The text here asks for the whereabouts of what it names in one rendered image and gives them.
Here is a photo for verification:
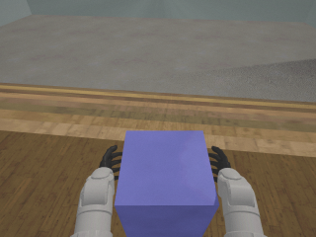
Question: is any robot right forearm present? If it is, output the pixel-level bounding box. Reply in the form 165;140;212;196
217;168;268;237

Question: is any carton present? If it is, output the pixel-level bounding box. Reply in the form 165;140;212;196
114;130;219;237

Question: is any robot left hand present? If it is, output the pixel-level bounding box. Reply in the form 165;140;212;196
99;145;122;181

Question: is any robot right hand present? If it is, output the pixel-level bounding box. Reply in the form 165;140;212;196
207;146;231;183

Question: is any robot left forearm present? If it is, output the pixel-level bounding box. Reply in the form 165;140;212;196
70;167;115;237

